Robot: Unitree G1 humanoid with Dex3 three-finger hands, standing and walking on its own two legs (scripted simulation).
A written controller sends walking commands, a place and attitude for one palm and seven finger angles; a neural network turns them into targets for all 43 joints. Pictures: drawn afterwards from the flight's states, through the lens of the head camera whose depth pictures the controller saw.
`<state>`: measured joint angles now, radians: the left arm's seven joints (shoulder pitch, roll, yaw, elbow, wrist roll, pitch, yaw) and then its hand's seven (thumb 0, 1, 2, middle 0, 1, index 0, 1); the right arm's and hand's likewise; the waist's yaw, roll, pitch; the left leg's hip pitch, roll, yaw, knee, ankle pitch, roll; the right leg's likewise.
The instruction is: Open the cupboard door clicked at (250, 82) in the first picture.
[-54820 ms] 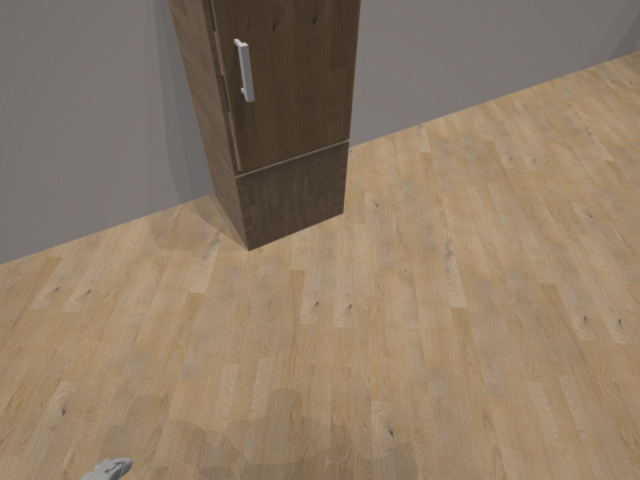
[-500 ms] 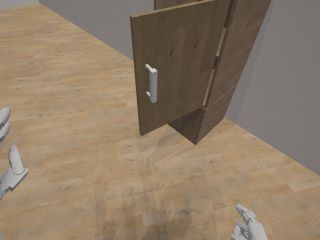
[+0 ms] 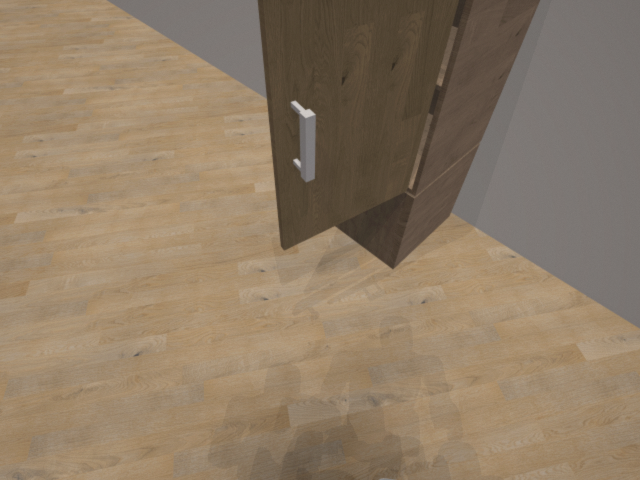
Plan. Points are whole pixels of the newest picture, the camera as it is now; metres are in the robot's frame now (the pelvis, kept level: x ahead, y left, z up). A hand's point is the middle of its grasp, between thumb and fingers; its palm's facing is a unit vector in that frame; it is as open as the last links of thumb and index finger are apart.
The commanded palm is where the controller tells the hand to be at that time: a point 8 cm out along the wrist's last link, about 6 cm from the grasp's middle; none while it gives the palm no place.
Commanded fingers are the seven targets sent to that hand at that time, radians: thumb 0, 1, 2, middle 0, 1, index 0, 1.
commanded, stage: let the arm hang, fingers relaxed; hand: left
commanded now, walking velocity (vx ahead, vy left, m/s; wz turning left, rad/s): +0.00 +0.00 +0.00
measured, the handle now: (302, 142) +0.69 +0.05 +0.01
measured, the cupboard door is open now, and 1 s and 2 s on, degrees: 78 78 78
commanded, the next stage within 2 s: look to check the result in 0.80 s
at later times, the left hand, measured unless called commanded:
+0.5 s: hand out of the picture +0.06 +0.24 -0.14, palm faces +0.01 -0.94 -0.35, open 7.4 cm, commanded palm none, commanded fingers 0.00 0.90 0.90 -0.20 -0.30 -0.20 -0.30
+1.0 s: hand out of the picture +0.13 +0.22 -0.14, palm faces -0.02 -0.95 -0.33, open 7.4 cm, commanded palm none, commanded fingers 0.00 0.90 0.90 -0.20 -0.30 -0.20 -0.30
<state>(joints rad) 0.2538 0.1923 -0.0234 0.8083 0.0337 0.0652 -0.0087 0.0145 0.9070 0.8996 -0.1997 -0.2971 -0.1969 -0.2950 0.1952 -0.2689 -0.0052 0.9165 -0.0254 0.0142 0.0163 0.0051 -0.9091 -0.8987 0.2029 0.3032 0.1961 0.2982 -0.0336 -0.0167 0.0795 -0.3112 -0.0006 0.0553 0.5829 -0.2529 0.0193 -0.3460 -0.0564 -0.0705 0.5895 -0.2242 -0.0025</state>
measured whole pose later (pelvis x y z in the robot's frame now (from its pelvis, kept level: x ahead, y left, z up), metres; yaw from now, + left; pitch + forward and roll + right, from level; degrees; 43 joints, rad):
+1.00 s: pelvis +0.04 -0.02 +0.02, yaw +1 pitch -1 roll +0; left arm 0.08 0.29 0.01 1.13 0.02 -0.01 0.00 0.01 0.90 0.90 -0.20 -0.30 -0.20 -0.30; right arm 0.12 -0.32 -0.01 1.13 -0.02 0.00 0.00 0.00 -0.91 -0.90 0.20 0.30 0.20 0.30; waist -0.01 0.02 0.07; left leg -0.11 0.02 0.03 0.31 -0.18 -0.01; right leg -0.15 -0.02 -0.10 0.34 -0.17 -0.02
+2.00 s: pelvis +0.07 -0.02 +0.02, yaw +0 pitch -1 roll +0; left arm 0.11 0.30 0.01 1.14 0.01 -0.02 0.01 0.01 0.90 0.90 -0.20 -0.30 -0.20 -0.30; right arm 0.14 -0.30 0.00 1.14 -0.01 0.00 -0.01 0.00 -0.91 -0.90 0.20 0.30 0.20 0.30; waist -0.01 0.01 0.06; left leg -0.07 0.03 0.04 0.28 -0.20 -0.02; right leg -0.11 -0.01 -0.09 0.30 -0.18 -0.02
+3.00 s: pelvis +0.06 -0.01 +0.02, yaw +0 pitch -1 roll +0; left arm 0.10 0.31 0.00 1.14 0.02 -0.02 0.00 0.01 0.90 0.90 -0.20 -0.30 -0.20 -0.30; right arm 0.12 -0.31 0.00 1.14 -0.01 -0.01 0.00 0.00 -0.91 -0.90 0.20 0.30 0.20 0.30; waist 0.00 0.01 0.06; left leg -0.07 0.01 0.04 0.28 -0.19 -0.01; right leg -0.11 -0.02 -0.09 0.30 -0.17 -0.01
